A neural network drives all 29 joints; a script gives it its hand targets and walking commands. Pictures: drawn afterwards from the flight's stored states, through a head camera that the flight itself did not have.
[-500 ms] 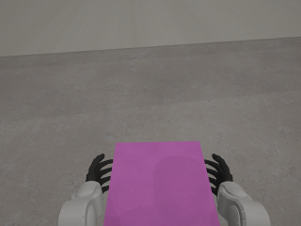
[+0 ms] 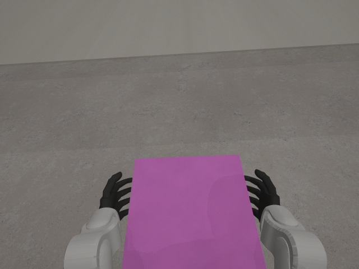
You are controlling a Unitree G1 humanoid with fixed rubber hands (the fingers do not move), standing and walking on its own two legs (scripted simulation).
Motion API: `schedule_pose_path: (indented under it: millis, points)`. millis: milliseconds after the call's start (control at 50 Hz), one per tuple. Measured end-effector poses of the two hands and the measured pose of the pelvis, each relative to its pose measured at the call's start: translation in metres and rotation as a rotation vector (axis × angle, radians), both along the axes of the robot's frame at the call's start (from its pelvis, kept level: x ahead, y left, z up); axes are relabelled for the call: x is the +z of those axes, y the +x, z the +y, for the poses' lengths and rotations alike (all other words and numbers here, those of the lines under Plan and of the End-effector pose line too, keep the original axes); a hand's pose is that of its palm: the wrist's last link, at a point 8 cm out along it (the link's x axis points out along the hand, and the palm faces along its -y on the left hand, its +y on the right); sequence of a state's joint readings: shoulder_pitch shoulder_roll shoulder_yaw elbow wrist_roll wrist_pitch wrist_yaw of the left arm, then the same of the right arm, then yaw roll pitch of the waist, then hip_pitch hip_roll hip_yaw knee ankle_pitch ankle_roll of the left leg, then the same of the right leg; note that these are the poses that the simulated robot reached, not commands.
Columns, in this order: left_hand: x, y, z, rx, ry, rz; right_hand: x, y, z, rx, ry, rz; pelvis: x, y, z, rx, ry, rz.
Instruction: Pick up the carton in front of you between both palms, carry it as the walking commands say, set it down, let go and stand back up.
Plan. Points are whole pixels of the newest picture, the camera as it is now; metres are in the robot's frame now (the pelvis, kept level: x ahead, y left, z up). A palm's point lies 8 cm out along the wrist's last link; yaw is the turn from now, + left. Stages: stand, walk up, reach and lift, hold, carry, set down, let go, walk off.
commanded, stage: carry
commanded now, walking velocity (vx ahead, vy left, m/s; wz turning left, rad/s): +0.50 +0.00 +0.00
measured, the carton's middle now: (189, 226) +0.23 +0.01 +0.00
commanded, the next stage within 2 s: none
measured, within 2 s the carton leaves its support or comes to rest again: neither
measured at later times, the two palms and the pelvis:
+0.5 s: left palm (135, 118) +0.53 +0.16 +0.05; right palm (238, 120) +0.50 -0.13 +0.06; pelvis +0.28 +0.03 -0.01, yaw -4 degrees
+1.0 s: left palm (145, 94) +0.62 +0.14 +0.08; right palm (241, 94) +0.61 -0.16 +0.08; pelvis +0.38 +0.00 -0.01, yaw -3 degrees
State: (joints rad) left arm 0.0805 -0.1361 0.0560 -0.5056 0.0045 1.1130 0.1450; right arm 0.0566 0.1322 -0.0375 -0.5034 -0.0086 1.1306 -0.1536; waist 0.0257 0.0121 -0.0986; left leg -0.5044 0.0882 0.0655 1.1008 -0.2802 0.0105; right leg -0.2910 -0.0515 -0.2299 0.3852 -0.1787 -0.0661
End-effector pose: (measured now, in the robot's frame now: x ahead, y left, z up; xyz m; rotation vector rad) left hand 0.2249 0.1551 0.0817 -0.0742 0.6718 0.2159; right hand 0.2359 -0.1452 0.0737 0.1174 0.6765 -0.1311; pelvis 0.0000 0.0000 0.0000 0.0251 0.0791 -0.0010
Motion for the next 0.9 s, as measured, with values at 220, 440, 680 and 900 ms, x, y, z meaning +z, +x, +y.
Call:
schedule_pose_path:
  millis: [220, 440, 680, 900]
  points:
    - [0.012, 0.155, 0.002, -0.050, -0.010, -0.070, 0.015, 0.140, 0.001, -0.051, -0.021, -0.071, -0.004, 0.151, 0.012, -0.018, -0.006, -0.015]
    - [-0.033, 0.285, 0.014, -0.111, -0.060, 0.059, -0.015, 0.250, 0.015, -0.098, -0.077, 0.060, -0.010, 0.264, 0.035, -0.066, -0.024, -0.011]
    - [0.002, 0.358, -0.003, -0.101, -0.015, -0.062, 0.011, 0.329, -0.003, -0.086, -0.048, -0.060, -0.007, 0.350, 0.015, -0.052, -0.017, -0.021]
    - [0.001, 0.394, -0.009, -0.075, -0.018, -0.044, 0.008, 0.371, -0.010, -0.066, -0.036, -0.041, -0.012, 0.383, 0.004, -0.047, -0.020, -0.002]
